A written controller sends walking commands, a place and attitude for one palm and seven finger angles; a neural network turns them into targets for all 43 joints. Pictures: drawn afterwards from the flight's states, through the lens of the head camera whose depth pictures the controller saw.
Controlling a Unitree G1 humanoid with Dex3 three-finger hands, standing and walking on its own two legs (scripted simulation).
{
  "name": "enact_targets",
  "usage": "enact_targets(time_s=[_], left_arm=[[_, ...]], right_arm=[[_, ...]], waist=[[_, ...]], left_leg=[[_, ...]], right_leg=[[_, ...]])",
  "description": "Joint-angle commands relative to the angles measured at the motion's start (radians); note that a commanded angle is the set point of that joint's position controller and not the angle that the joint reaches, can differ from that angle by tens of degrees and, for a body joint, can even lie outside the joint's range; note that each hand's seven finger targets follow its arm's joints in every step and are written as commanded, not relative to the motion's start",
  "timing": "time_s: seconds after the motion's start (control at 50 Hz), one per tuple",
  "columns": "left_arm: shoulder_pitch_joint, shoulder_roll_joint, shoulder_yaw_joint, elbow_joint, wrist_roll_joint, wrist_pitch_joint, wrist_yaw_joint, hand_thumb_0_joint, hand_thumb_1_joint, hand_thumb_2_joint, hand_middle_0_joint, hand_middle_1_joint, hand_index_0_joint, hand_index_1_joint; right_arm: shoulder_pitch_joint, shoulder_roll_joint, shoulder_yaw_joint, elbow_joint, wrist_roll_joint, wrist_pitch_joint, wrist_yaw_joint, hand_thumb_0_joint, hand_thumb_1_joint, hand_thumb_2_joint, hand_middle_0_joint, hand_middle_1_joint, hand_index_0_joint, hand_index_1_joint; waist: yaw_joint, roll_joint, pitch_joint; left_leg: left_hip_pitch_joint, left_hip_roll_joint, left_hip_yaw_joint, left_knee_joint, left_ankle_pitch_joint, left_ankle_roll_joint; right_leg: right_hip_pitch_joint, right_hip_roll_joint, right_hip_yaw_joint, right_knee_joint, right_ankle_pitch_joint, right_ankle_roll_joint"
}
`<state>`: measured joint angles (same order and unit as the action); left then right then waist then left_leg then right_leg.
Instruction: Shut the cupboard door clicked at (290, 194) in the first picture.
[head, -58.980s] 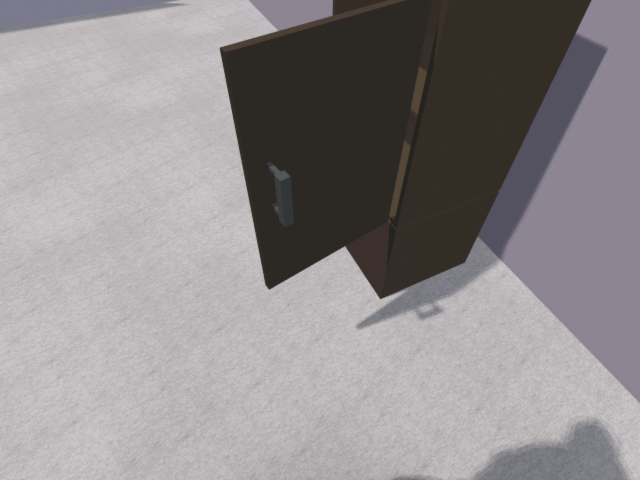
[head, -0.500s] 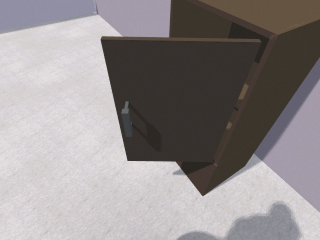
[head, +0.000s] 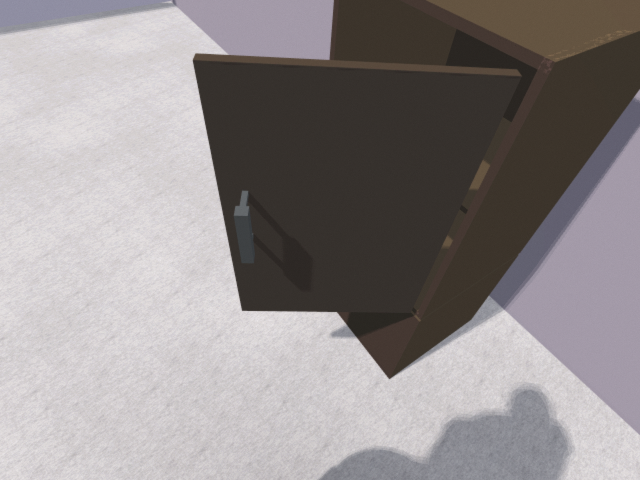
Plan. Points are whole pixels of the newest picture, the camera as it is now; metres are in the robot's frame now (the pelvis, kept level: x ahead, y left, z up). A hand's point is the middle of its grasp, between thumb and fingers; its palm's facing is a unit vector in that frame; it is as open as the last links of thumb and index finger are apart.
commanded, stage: shuffle to correct the standing spot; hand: left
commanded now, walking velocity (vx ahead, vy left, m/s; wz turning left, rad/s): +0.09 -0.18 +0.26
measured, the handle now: (246, 227) +0.49 +0.16 -0.01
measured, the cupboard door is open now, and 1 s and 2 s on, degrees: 57 57 57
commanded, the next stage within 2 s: come to a stop and stand still in 0.20 s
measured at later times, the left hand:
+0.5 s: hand out of the picture +0.00 +0.09 -0.19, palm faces +0.12 -0.99 -0.08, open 7.4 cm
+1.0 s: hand out of the picture +0.02 +0.10 -0.17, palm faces +0.10 -0.98 -0.18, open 7.3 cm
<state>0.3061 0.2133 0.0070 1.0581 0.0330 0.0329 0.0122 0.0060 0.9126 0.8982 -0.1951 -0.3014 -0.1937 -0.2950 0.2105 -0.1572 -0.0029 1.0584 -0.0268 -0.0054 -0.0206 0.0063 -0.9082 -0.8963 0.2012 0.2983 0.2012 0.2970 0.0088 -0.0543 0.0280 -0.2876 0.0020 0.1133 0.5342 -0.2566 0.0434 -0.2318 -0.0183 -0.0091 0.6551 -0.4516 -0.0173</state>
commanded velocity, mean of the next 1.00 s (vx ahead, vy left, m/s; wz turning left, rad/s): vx -0.01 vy -0.03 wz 0.05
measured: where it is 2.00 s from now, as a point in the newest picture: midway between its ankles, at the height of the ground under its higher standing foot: outside the picture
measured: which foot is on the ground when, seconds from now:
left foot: down 0.00-0.12, up 0.14-0.36, down 0.38-1.00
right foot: down 0.00-0.40, up 0.42-0.50, down 0.52-1.00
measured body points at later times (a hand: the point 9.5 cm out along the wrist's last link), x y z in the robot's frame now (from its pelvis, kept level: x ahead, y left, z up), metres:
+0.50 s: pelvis +0.05 -0.04 +0.00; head +0.06 -0.01 +0.45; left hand -0.01 +0.15 -0.18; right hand +0.10 -0.27 -0.14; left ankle +0.04 +0.04 -0.73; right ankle +0.00 -0.14 -0.73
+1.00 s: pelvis +0.02 -0.07 +0.01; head +0.02 -0.06 +0.46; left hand +0.02 +0.15 -0.15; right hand +0.05 -0.29 -0.15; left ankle +0.04 +0.04 -0.73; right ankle +0.01 -0.15 -0.73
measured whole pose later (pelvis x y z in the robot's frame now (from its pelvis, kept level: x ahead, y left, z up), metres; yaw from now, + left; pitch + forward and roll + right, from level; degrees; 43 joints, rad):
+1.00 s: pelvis +0.02 -0.07 +0.01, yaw +4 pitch -1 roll +0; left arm 0.28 0.17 0.00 1.08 0.01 -0.01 0.03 0.01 0.92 0.90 -0.20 -0.30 -0.19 -0.30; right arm 0.27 -0.14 0.01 1.13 -0.02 0.01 -0.02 0.01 -0.93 -0.90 0.20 0.30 0.20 0.30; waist 0.00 -0.03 0.01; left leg -0.21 0.04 0.12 0.43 -0.20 0.01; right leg -0.14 0.01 -0.12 0.43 -0.27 -0.05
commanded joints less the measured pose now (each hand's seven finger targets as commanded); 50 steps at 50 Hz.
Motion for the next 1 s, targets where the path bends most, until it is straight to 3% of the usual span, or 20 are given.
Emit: enact_targets(time_s=[0.0,0.04,0.06,0.08,0.1,0.12,0.18,0.26,0.3,0.32,0.34,0.36,0.38,0.4,0.42,0.48,0.52,0.6,0.78,0.98], left_arm=[[0.057,0.040,0.024,-0.066,0.002,-0.009,-0.010,0.000,0.900,0.900,-0.200,-0.300,-0.200,-0.300],[0.130,0.019,0.028,-0.037,-0.001,-0.018,-0.013,0.000,0.900,0.900,-0.200,-0.300,-0.200,-0.300],[0.165,0.039,0.034,-0.023,0.002,-0.022,-0.010,0.000,0.900,0.900,-0.200,-0.300,-0.200,-0.300],[0.192,0.090,0.043,-0.018,0.006,-0.025,-0.002,0.000,0.900,0.900,-0.200,-0.300,-0.200,-0.300],[0.194,0.126,0.045,-0.026,0.002,-0.028,0.009,0.000,0.900,0.900,-0.200,-0.300,-0.200,-0.300],[0.159,0.114,0.039,-0.037,0.000,-0.028,0.012,0.000,0.900,0.900,-0.200,-0.300,-0.200,-0.300],[0.111,0.060,0.034,-0.038,-0.001,-0.044,0.020,0.000,0.900,0.900,-0.200,-0.300,-0.200,-0.300],[0.160,0.060,0.030,-0.012,0.007,-0.053,0.028,0.000,0.900,0.900,-0.200,-0.300,-0.200,-0.300],[0.157,0.048,0.027,-0.006,-0.001,-0.048,0.023,0.000,0.900,0.900,-0.200,-0.300,-0.200,-0.300],[0.148,0.038,0.023,-0.002,-0.012,-0.047,0.023,0.000,0.900,0.900,-0.200,-0.300,-0.200,-0.300],[0.154,0.016,0.017,0.001,-0.017,-0.051,0.022,0.000,0.900,0.900,-0.200,-0.300,-0.200,-0.300],[0.179,-0.025,0.010,-0.001,-0.024,-0.054,0.024,0.000,0.900,0.900,-0.200,-0.300,-0.200,-0.300],[0.175,-0.040,0.003,-0.001,-0.026,-0.051,0.032,0.000,0.900,0.900,-0.200,-0.300,-0.200,-0.300],[0.166,-0.040,0.003,-0.003,-0.021,-0.044,0.039,0.000,0.900,0.900,-0.200,-0.300,-0.200,-0.300],[0.133,-0.027,0.006,0.007,-0.021,-0.036,0.039,0.000,0.900,0.900,-0.200,-0.300,-0.200,-0.300],[0.134,-0.015,0.012,0.025,-0.017,-0.031,0.036,0.000,0.900,0.900,-0.200,-0.300,-0.200,-0.300],[0.148,-0.002,0.017,0.028,-0.011,-0.041,0.034,0.000,0.900,0.900,-0.200,-0.300,-0.200,-0.300],[0.099,0.014,0.017,-0.002,-0.010,-0.043,0.034,0.000,0.900,0.900,-0.200,-0.300,-0.200,-0.300],[0.032,0.042,0.008,-0.023,-0.016,-0.046,0.026,0.000,0.900,0.900,-0.200,-0.300,-0.200,-0.300],[0.045,0.041,0.003,0.007,-0.023,-0.054,0.023,0.000,0.900,0.900,-0.200,-0.300,-0.200,-0.300]], right_arm=[[0.064,-0.207,-0.057,-0.047,-0.006,-0.007,-0.023,0.000,-0.900,-0.900,0.200,0.300,0.200,0.300],[0.021,-0.200,-0.057,-0.055,-0.005,-0.004,-0.020,0.000,-0.900,-0.900,0.200,0.300,0.200,0.300],[0.015,-0.168,-0.053,-0.057,-0.001,-0.002,-0.016,0.000,-0.900,-0.900,0.200,0.300,0.200,0.300],[0.010,-0.111,-0.042,-0.075,0.006,0.000,-0.012,0.000,-0.900,-0.900,0.200,0.300,0.200,0.300],[-0.027,-0.064,-0.031,-0.099,0.007,0.005,-0.008,0.000,-0.900,-0.900,0.200,0.300,0.200,0.300],[-0.042,-0.076,-0.036,-0.101,0.004,0.008,-0.003,0.000,-0.900,-0.900,0.200,0.300,0.200,0.300],[0.023,-0.059,-0.042,-0.061,0.000,0.006,0.001,0.000,-0.900,-0.900,0.200,0.300,0.200,0.300],[0.038,-0.008,-0.029,-0.063,0.005,-0.005,0.001,0.000,-0.900,-0.900,0.200,0.300,0.200,0.300],[0.092,0.009,-0.022,-0.036,0.004,-0.015,-0.004,0.000,-0.900,-0.900,0.200,0.300,0.200,0.300],[0.131,0.005,-0.015,-0.015,0.005,-0.021,-0.009,0.000,-0.900,-0.900,0.200,0.300,0.200,0.300],[0.177,-0.027,-0.018,0.007,0.007,-0.031,-0.016,0.000,-0.900,-0.900,0.200,0.300,0.200,0.300],[0.202,-0.088,-0.025,0.011,0.008,-0.039,-0.027,0.000,-0.900,-0.900,0.200,0.300,0.200,0.300],[0.192,-0.104,-0.023,0.015,0.017,-0.032,-0.035,0.000,-0.900,-0.900,0.200,0.300,0.200,0.300],[0.148,-0.098,-0.019,0.012,0.018,-0.024,-0.041,0.000,-0.900,-0.900,0.200,0.300,0.200,0.300],[0.115,-0.090,-0.011,0.015,0.016,-0.026,-0.045,0.000,-0.900,-0.900,0.200,0.300,0.200,0.300],[0.058,-0.087,-0.015,-0.001,0.019,-0.025,-0.045,0.000,-0.900,-0.900,0.200,0.300,0.200,0.300],[0.048,-0.088,-0.027,-0.018,0.023,-0.024,-0.041,0.000,-0.900,-0.900,0.200,0.300,0.200,0.300],[0.037,-0.061,-0.033,-0.018,0.018,-0.006,-0.027,0.000,-0.900,-0.900,0.200,0.300,0.200,0.300],[0.038,-0.056,-0.015,-0.004,0.009,0.002,-0.006,0.000,-0.900,-0.900,0.200,0.300,0.200,0.300],[0.089,-0.055,0.003,0.044,0.010,-0.005,-0.005,0.000,-0.900,-0.900,0.200,0.300,0.200,0.300]], waist=[[-0.014,0.160,-0.008],[0.029,0.136,-0.037],[0.042,0.066,-0.028],[0.052,-0.119,-0.003],[0.058,-0.224,0.036],[0.051,-0.157,0.053],[0.002,-0.055,0.081],[0.011,-0.038,0.015],[-0.005,-0.036,-0.011],[-0.017,0.014,-0.032],[-0.033,0.077,-0.075],[-0.025,0.224,-0.112],[-0.010,0.274,-0.118],[-0.001,0.235,-0.053],[0.000,0.300,-0.033],[0.019,0.187,0.004],[0.015,0.045,-0.037],[0.002,0.007,-0.030],[-0.003,0.014,0.033],[0.003,0.046,0.052]], left_leg=[[0.052,0.330,-0.370,-0.259,-0.077,0.158],[-0.067,0.259,-0.257,-0.184,-0.110,0.095],[-0.163,0.188,-0.184,-0.106,-0.174,0.051],[-0.297,0.067,-0.070,0.054,-0.252,0.002],[-0.298,0.017,0.003,0.216,-0.270,-0.018],[-0.266,0.028,-0.038,0.355,-0.294,-0.008],[-0.292,0.047,-0.051,0.506,-0.192,-0.008],[-0.196,0.039,0.008,0.261,-0.198,-0.016],[-0.051,0.017,0.042,0.082,-0.068,-0.019],[0.045,0.019,0.019,-0.040,0.040,-0.019],[0.180,0.088,-0.053,-0.108,0.264,-0.002],[0.278,0.259,-0.249,-0.102,0.585,0.077],[0.274,0.362,-0.307,-0.114,0.861,0.159],[0.216,0.366,-0.274,-0.116,0.894,0.184],[0.205,0.324,-0.261,-0.137,0.901,0.165],[0.150,0.253,-0.181,-0.108,0.793,0.108],[0.132,0.180,-0.121,-0.071,0.587,0.042],[0.100,0.126,-0.078,-0.078,0.283,-0.002],[0.086,0.108,-0.083,-0.149,0.073,-0.019],[0.080,0.108,-0.093,-0.185,0.072,-0.025]], right_leg=[[-0.150,-0.023,0.001,0.089,-0.049,-0.023],[0.040,-0.004,-0.038,-0.118,0.086,-0.015],[0.131,-0.024,-0.001,-0.232,0.102,-0.017],[0.175,-0.144,0.175,-0.352,-0.025,-0.062],[0.090,-0.280,0.303,-0.479,-0.081,-0.122],[0.003,-0.302,0.304,-0.502,-0.105,-0.175],[0.024,-0.237,0.154,-0.417,0.253,-0.196],[0.113,-0.206,0.057,-0.310,0.620,-0.200],[0.087,-0.158,0.014,-0.245,0.617,-0.156],[0.072,-0.133,0.002,-0.180,0.648,-0.123],[0.023,-0.105,-0.019,-0.093,0.614,-0.073],[-0.081,-0.054,-0.057,-0.028,0.387,-0.016],[-0.089,-0.039,-0.060,-0.007,0.019,0.013],[-0.076,-0.042,-0.036,-0.005,-0.053,0.019],[-0.075,-0.049,-0.031,-0.018,-0.039,0.016],[-0.003,-0.059,-0.028,-0.145,0.173,0.011],[0.059,-0.087,0.010,-0.204,0.510,0.004],[0.047,-0.143,0.045,-0.214,0.606,-0.024],[-0.021,-0.135,0.062,-0.334,0.266,-0.028],[0.009,-0.124,0.048,-0.381,0.203,-0.028]])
